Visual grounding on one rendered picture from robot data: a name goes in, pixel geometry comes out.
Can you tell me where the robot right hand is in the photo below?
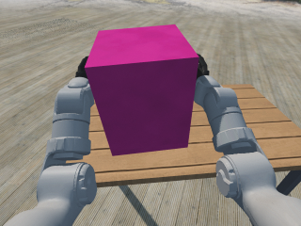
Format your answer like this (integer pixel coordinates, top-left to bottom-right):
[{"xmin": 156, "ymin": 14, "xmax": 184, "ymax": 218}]
[{"xmin": 196, "ymin": 54, "xmax": 210, "ymax": 80}]

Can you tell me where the robot left hand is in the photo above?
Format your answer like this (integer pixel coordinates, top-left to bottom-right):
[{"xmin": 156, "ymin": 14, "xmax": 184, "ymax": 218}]
[{"xmin": 75, "ymin": 56, "xmax": 88, "ymax": 79}]

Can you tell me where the carton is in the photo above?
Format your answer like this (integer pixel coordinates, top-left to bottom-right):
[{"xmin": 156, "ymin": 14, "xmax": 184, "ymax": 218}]
[{"xmin": 85, "ymin": 24, "xmax": 199, "ymax": 156}]

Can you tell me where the left robot upper arm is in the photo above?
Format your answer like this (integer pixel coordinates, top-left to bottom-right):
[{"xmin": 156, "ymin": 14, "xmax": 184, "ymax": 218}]
[{"xmin": 3, "ymin": 162, "xmax": 98, "ymax": 226}]

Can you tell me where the robot right forearm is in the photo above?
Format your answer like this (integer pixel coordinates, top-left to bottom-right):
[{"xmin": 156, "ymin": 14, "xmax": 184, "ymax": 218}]
[{"xmin": 194, "ymin": 75, "xmax": 277, "ymax": 186}]

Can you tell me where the robot left forearm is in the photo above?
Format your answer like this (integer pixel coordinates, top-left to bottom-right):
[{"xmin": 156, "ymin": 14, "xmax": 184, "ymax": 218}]
[{"xmin": 36, "ymin": 77, "xmax": 95, "ymax": 201}]

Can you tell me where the table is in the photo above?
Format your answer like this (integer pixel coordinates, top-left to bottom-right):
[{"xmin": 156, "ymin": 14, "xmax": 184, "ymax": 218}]
[{"xmin": 66, "ymin": 84, "xmax": 301, "ymax": 226}]

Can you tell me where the right robot upper arm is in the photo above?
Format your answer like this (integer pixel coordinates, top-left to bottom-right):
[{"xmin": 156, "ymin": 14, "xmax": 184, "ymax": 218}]
[{"xmin": 215, "ymin": 152, "xmax": 301, "ymax": 226}]

